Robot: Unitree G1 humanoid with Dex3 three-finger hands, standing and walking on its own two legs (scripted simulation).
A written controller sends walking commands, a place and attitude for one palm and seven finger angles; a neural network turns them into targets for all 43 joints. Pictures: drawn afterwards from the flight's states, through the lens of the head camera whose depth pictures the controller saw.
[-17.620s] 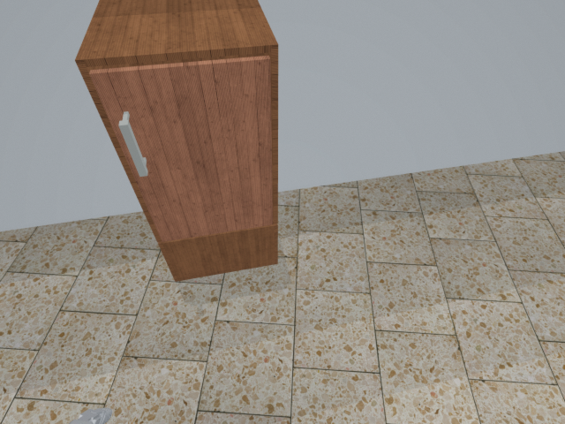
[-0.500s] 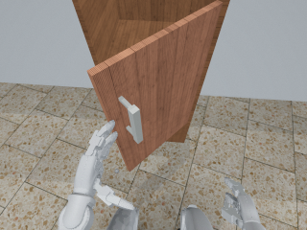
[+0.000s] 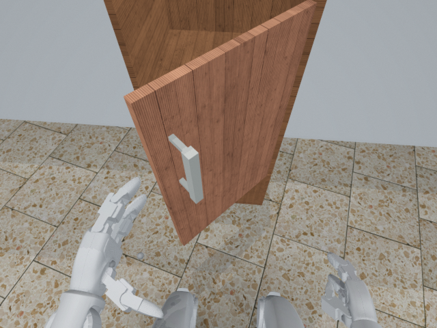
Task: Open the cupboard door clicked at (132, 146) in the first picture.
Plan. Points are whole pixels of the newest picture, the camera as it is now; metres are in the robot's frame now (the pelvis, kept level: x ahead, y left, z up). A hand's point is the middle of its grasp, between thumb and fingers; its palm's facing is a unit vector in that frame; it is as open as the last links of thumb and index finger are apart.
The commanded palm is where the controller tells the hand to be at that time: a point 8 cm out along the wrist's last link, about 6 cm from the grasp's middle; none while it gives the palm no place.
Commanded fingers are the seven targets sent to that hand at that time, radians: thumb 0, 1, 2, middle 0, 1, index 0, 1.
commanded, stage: draw the hand back to the body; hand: left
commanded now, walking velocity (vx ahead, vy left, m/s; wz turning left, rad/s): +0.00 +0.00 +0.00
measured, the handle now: (186, 171) +0.37 +0.09 +0.06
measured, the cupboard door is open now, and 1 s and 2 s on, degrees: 47 47 47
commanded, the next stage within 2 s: step back with the hand held close in 1.46 s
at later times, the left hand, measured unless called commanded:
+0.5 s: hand (64, 243) +0.21 +0.20 +0.15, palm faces +0.10 -0.96 -0.27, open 15.6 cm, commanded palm +0.18 +0.26 +0.18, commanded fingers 0.00 -0.08 0.48 -0.17 -0.30 -0.17 -0.30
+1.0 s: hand out of the picture +0.23 +0.27 +0.25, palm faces +0.41 -0.81 -0.43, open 10.0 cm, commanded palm +0.19 +0.31 +0.27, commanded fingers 0.00 0.80 0.86 -0.20 -0.30 -0.20 -0.30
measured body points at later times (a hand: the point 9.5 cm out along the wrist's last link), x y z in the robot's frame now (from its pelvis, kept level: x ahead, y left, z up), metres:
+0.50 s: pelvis +0.02 +0.01 +0.06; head +0.03 +0.01 +0.51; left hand +0.20 +0.25 +0.17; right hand +0.20 -0.21 +0.00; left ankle +0.02 +0.14 -0.62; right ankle +0.03 -0.12 -0.62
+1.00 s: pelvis +0.04 +0.02 +0.11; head +0.03 -0.01 +0.56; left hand +0.21 +0.31 +0.28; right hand +0.23 -0.20 +0.03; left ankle +0.02 +0.14 -0.62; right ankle +0.03 -0.12 -0.62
